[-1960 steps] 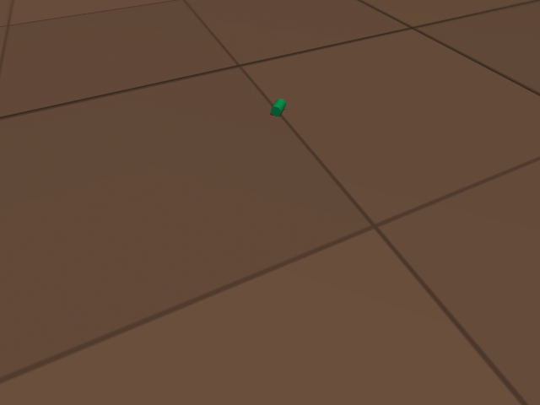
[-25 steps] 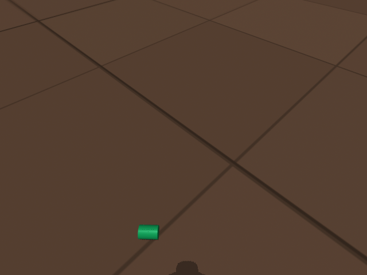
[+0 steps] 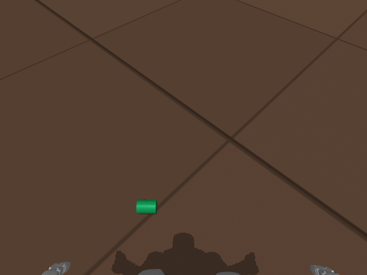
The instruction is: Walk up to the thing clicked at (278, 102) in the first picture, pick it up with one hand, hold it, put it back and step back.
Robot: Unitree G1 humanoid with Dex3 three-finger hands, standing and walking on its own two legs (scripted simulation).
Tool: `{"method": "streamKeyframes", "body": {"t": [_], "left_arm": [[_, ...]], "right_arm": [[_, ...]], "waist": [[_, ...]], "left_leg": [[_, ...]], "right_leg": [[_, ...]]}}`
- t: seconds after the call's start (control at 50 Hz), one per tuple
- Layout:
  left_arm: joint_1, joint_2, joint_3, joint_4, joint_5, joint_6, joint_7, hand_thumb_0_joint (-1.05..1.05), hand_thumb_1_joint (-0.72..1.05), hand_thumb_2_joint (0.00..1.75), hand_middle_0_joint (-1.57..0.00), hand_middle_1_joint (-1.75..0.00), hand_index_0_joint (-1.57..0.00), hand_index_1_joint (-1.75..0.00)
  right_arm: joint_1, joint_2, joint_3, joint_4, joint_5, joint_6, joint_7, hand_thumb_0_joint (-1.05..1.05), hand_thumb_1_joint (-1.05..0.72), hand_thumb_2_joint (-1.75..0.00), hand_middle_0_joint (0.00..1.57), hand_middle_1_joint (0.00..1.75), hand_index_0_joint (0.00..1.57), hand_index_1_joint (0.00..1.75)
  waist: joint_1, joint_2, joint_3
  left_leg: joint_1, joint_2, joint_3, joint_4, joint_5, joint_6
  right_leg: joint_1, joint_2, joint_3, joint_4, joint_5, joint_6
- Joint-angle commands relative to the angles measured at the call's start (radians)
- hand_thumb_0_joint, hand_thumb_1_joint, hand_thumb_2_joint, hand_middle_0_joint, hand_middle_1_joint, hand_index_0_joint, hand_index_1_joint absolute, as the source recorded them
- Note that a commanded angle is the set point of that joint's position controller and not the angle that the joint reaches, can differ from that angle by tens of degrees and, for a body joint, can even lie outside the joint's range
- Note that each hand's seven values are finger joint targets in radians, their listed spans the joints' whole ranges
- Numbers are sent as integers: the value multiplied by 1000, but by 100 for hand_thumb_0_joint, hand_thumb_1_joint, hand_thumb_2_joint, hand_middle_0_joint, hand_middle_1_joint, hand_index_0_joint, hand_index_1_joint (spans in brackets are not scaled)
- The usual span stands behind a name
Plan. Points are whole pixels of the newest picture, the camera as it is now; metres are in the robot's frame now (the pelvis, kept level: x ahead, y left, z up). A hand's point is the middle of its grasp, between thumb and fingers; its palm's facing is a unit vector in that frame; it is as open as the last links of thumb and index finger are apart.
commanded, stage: step back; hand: left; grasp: from above
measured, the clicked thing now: (147, 206) +0.49 +0.21 -0.73
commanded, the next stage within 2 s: none
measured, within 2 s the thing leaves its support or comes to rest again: neither
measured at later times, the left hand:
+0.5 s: hand out of the picture +0.03 +0.29 -0.17, palm faces -0.14 -0.92 -0.37, open 7.4 cm
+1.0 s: hand out of the picture -0.14 +0.26 -0.14, palm faces -0.02 -0.91 -0.41, open 7.4 cm
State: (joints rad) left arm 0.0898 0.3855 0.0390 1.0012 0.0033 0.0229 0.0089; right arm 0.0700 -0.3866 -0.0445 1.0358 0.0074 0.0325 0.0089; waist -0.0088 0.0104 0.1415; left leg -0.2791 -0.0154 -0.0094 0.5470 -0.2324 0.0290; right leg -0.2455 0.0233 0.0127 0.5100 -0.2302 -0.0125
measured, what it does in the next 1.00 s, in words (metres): walks backwards: left foot, then right foot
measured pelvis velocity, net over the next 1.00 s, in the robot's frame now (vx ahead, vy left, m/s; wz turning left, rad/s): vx -0.28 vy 0.00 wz -0.01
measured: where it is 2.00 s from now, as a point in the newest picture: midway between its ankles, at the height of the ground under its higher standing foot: outside the picture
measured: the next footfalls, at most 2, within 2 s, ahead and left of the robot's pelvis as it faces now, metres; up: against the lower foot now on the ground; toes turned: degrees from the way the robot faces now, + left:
left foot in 0.14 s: +0.02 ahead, +0.12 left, +0.00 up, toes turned -3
right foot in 0.64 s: -0.17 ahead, -0.12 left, +0.00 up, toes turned -4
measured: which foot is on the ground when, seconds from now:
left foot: down 0.00-0.02, up 0.04-0.12, down 0.14-0.66, up 0.68-1.00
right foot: down 0.00-0.14, up 0.16-0.62, down 0.64-1.00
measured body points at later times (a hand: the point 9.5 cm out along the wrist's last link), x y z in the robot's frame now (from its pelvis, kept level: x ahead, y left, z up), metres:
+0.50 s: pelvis -0.11 +0.03 -0.01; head -0.04 +0.05 +0.43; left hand +0.04 +0.34 -0.14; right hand -0.06 -0.29 -0.12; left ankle -0.02 +0.12 -0.73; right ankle -0.17 -0.13 -0.68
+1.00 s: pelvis -0.28 +0.00 -0.01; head -0.22 -0.01 +0.44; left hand -0.14 +0.31 -0.11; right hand -0.22 -0.33 -0.14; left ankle -0.31 +0.12 -0.72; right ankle -0.21 -0.11 -0.73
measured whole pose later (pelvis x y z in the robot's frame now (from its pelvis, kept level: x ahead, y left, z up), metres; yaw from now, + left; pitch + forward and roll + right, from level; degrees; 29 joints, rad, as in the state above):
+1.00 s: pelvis -0.28 +0.00 -0.01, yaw -1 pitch -2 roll +1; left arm 0.14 0.36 0.06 0.75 0.03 0.05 0.01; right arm 0.23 -0.41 -0.05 0.90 -0.01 0.04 -0.02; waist 0.01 0.01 0.16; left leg -0.26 -0.05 -0.05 0.75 -0.47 -0.01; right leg -0.38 -0.04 -0.05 0.63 -0.22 -0.03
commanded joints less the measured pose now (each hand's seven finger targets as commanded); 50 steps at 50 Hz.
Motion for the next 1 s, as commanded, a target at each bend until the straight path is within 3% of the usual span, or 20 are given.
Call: {"method": "streamKeyframes", "body": {"t": [0.0, 0.04, 0.06, 0.08, 0.1, 0.12, 0.14, 0.16, 0.22, 0.34, 0.48, 0.6, 0.62, 0.64, 0.66, 0.7, 0.74, 0.88, 0.94, 0.98], "left_arm": [[-48, 278, 69, -134, 15, -9, 16, 0, 90, 90, -20, -30, -20, -30], [-113, 293, 70, -179, 27, -8, 16, 0, 90, 90, -20, -30, -20, -30], [-145, 282, 68, -196, 26, -8, 17, 0, 90, 90, -20, -30, -20, -30], [-153, 258, 61, -206, 23, -4, 19, 0, 90, 90, -20, -30, -20, -30], [-121, 210, 48, -212, 16, 5, 22, 0, 90, 90, -20, -30, -20, -30], [-86, 167, 45, -216, 11, 9, 28, 0, 90, 90, -20, -30, -20, -30], [-32, 185, 50, -207, 18, 16, 36, 0, 90, 90, -20, -30, -20, -30], [-20, 196, 52, -195, 20, 20, 41, 0, 90, 90, -20, -30, -20, -30], [46, 207, 62, -174, 10, 23, 34, 0, 90, 90, -20, -30, -20, -30], [35, 200, 84, -235, 19, 17, 20, 0, 90, 90, -20, -30, -20, -30], [98, 186, 93, -227, 15, 24, 7, 0, 90, 90, -20, -30, -20, -30], [288, 176, 110, -148, 26, 18, -13, 0, 90, 90, -20, -30, -20, -30], [269, 224, 127, -165, 43, 14, -13, 0, 90, 90, -20, -30, -20, -30], [181, 343, 151, -213, 42, 17, -15, 0, 90, 90, -20, -30, -20, -30], [77, 374, 152, -268, 47, 12, -9, 0, 90, 90, -20, -30, -20, -30], [-74, 254, 117, -300, 37, -2, 3, 0, 90, 90, -20, -30, -20, -30], [-69, 218, 119, -307, 43, -7, 6, 0, 90, 90, -20, -30, -20, -30], [108, 210, 111, -298, 38, 1, 22, 0, 90, 90, -20, -30, -20, -30], [77, 227, 106, -310, 26, 10, 17, 0, 90, 90, -20, -30, -20, -30], [54, 236, 101, -318, 17, 19, 12, 0, 90, 90, -20, -30, -20, -30]], "right_arm": [[59, -182, -53, -94, -13, 3, -6, 0, -90, -90, 20, 30, 20, 30], [146, -186, -64, -95, -17, 9, 1, 0, -90, -90, 20, 30, 20, 30], [184, -189, -68, -91, -12, 5, 3, 0, -90, -90, 20, 30, 20, 30], [202, -201, -75, -92, -14, -2, 2, 0, -90, -90, 20, 30, 20, 30], [181, -239, -81, -110, -27, -12, -4, 0, -90, -90, 20, 30, 20, 30], [146, -301, -91, -132, -39, -23, -5, 0, -90, -90, 20, 30, 20, 30], [129, -327, -95, -152, -43, -31, -9, 0, -90, -90, 20, 30, 20, 30], [110, -333, -97, -168, -39, -31, -14, 0, -90, -90, 20, 30, 20, 30], [13, -244, -77, -201, -40, -35, -38, 0, -90, -90, 20, 30, 20, 30], [131, -237, -80, -217, -27, -42, -47, 0, -90, -90, 20, 30, 20, 30], [114, -273, -88, -251, -38, -36, -41, 0, -90, -90, 20, 30, 20, 30], [31, -268, -79, -259, -33, -7, -30, 0, -90, -90, 20, 30, 20, 30], [64, -221, -65, -257, -26, -4, -29, 0, -90, -90, 20, 30, 20, 30], [3, -181, -62, -274, -14, -6, -38, 0, -90, -90, 20, 30, 20, 30], [9, -227, -80, -261, -23, 0, -48, 0, -90, -90, 20, 30, 20, 30], [142, -215, -72, -197, -10, -3, -42, 0, -90, -90, 20, 30, 20, 30], [183, -207, -56, -193, -5, -18, -43, 0, -90, -90, 20, 30, 20, 30], [125, -182, -44, -240, -21, -20, -46, 0, -90, -90, 20, 30, 20, 30], [204, -181, -50, -209, -20, -20, -38, 0, -90, -90, 20, 30, 20, 30], [267, -185, -59, -179, -20, -23, -33, 0, -90, -90, 20, 30, 20, 30]], "waist": [[-10, -189, -187], [-48, -220, -175], [-70, -202, -182], [-78, -126, -184], [-69, 72, -158], [-41, 221, -141], [-23, 139, -168], [-34, 146, -197], [35, 81, -165], [-23, 74, -200], [-27, 140, -221], [54, 153, -227], [43, -10, -174], [80, -308, -91], [63, -285, -14], [-46, -141, -3], [-40, -162, -68], [74, -192, -143], [37, -213, -204], [-2, -160, -224]], "left_leg": [[84, -32, -32, 264, -93, 28], [128, -30, -59, 348, -266, 29], [145, -14, -61, 283, -208, 35], [135, 20, -76, 171, -33, 48], [72, 159, -253, -96, 232, 83], [128, 302, -459, -189, 482, 141], [108, 359, -448, -146, 636, 208], [111, 381, -498, -160, 609, 220], [124, 256, -294, -103, 499, 189], [283, 257, -259, -68, 540, 196], [186, 312, -285, -127, 266, 228], [-102, 216, -183, -85, -33, 81], [-254, 106, -150, 36, -209, 18], [-283, -94, -42, 339, -331, -40], [-211, -61, -145, 553, -353, -55], [-210, -115, -192, 646, -210, -50], [-190, -120, -148, 654, -179, -47], [-205, -38, -70, 323, -316, -52], [-76, -20, -12, 115, -244, -32], [66, -24, 27, -87, -49, -12]], "right_leg": [[-98, -314, 308, -118, 286, -225], [-208, -366, 330, -105, 270, -255], [-205, -335, 289, -49, 277, -221], [-188, -252, 219, 71, 228, -167], [-177, -75, 119, 266, 70, -80], [-283, 96, 78, 426, -325, -25], [-260, 100, 163, 581, -426, -14], [-261, 113, 206, 649, -444, -12], [-295, 90, 224, 750, -285, -3], [-303, 84, 185, 653, -277, 39], [-174, 31, 106, 451, -298, 31], [163, -14, 18, -43, -93, -40], [168, -119, 229, -151, -224, -78], [-85, -362, 529, -306, -342, -203], [-287, -450, 606, -347, -363, -288], [-235, -273, 299, -224, -66, -178], [-115, -216, 188, -157, 122, -147], [196, -302, 232, -52, 376, -213], [174, -286, 225, -11, 374, -188], [94, -251, 174, 27, 280, -134]]}}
